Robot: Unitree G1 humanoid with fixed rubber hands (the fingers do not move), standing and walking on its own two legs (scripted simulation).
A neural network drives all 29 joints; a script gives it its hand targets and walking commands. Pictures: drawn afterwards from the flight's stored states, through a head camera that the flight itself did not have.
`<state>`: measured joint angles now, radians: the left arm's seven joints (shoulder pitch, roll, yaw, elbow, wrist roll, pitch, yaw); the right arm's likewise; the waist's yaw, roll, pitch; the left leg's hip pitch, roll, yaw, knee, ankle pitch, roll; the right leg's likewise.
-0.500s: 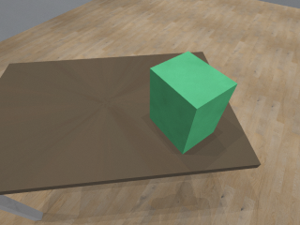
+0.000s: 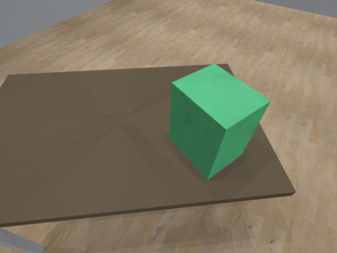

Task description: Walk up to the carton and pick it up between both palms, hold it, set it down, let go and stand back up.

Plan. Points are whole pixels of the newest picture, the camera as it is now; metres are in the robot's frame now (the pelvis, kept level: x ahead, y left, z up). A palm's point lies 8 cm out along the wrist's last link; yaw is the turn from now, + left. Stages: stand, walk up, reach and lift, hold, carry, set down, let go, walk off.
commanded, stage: walk up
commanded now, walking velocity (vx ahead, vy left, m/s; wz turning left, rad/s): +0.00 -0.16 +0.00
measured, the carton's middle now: (210, 123) +0.48 -0.14 -0.01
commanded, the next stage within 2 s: none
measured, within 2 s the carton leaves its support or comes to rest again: neither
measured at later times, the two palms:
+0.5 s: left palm out of the picture +0.10 +0.09 -0.14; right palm out of the picture -0.04 -0.33 -0.17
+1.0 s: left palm out of the picture +0.01 +0.09 -0.15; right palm out of the picture -0.01 -0.31 -0.14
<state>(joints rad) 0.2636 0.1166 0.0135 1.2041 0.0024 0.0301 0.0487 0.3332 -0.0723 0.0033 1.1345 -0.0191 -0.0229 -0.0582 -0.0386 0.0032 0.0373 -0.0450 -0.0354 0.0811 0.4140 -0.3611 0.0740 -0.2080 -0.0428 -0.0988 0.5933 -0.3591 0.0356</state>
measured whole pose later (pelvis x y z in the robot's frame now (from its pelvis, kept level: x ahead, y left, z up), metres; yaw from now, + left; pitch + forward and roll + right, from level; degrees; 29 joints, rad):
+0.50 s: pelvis +0.02 -0.12 -0.01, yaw -2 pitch -2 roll +0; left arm 0.14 0.10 0.01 1.05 0.01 -0.01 0.03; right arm 0.35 -0.18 -0.03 1.11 0.00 0.03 -0.04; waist -0.04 0.10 0.10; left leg -0.19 0.07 0.03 0.82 -0.62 -0.01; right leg -0.32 -0.04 -0.10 0.58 -0.23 -0.01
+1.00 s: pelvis +0.02 -0.11 +0.00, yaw -2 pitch -3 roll +0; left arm 0.27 0.14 0.02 1.15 0.01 0.03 0.01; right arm 0.34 -0.08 0.01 1.12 0.00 -0.02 -0.03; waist 0.03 -0.05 0.04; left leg -0.10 -0.05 0.05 0.40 -0.26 0.06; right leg -0.21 -0.04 -0.08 0.39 -0.13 0.00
